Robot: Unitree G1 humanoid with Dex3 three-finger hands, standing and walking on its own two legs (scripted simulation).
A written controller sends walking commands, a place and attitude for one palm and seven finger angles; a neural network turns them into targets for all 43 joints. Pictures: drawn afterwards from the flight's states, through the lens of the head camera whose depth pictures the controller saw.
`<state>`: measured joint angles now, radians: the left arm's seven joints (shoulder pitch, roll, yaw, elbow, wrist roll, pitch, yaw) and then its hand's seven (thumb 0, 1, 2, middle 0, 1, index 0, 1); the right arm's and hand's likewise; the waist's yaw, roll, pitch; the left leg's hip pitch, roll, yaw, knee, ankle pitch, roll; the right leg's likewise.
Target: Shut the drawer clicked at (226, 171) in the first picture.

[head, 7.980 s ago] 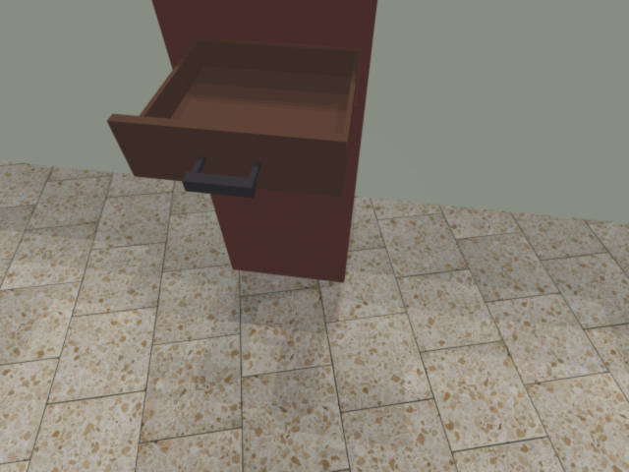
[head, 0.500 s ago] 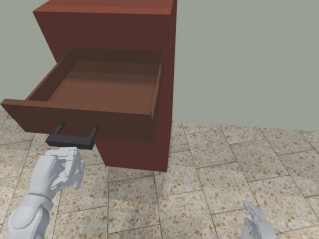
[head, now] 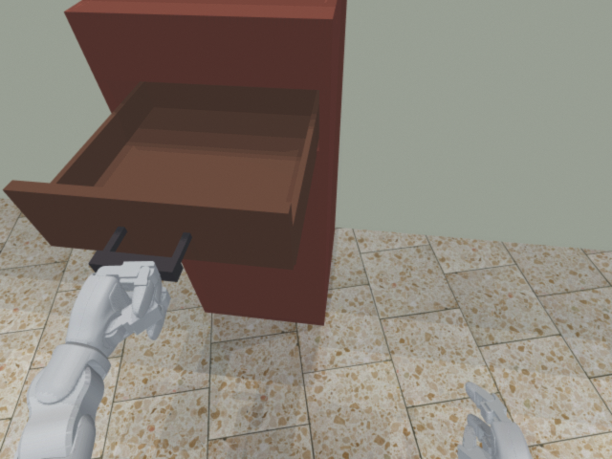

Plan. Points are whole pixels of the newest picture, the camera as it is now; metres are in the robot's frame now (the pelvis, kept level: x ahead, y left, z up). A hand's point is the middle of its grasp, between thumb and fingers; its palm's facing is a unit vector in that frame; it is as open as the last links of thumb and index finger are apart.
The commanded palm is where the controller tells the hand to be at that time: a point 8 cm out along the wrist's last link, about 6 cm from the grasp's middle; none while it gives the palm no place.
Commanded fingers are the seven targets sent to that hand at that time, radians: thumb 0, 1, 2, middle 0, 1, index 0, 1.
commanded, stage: push the drawer shut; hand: left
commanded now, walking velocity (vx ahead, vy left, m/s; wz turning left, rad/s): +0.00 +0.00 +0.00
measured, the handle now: (144, 251) +0.36 +0.24 +0.09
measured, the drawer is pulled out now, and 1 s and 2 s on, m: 0.30 0.18 0.06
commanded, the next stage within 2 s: none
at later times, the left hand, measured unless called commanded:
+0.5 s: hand (169, 268) +0.34 +0.20 +0.08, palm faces -0.10 -0.99 -0.05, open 2.9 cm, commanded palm +0.32 +0.25 +0.09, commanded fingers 0.00 0.90 0.90 -1.40 -1.60 -1.40 -1.60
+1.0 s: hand (182, 235) +0.39 +0.19 +0.08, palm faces -0.11 -0.99 -0.04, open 2.9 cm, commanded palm +0.38 +0.24 +0.09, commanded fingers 0.00 0.90 0.90 -1.40 -1.60 -1.40 -1.60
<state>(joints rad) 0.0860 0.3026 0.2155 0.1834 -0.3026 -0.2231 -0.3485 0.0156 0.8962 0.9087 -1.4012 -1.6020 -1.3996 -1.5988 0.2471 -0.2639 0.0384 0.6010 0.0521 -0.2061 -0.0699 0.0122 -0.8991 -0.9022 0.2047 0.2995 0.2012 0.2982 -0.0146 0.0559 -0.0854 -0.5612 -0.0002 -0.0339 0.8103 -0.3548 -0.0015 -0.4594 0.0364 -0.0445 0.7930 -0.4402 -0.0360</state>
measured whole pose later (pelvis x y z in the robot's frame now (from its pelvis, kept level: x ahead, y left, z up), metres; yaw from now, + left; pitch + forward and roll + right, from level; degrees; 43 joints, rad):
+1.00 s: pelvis -0.01 +0.01 +0.00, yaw -1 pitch +9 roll -1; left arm -0.47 0.36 0.23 0.76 -0.22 -0.28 -0.33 -0.02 0.78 0.91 -1.40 -1.60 -1.40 -1.60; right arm 0.32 -0.27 0.04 0.64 0.05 -0.07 -0.05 0.01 -0.90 -0.90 0.20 0.30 0.20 0.30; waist -0.06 0.03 -0.07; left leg -0.64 0.00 -0.01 0.82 -0.34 0.02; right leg -0.54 0.03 -0.03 0.80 -0.42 -0.02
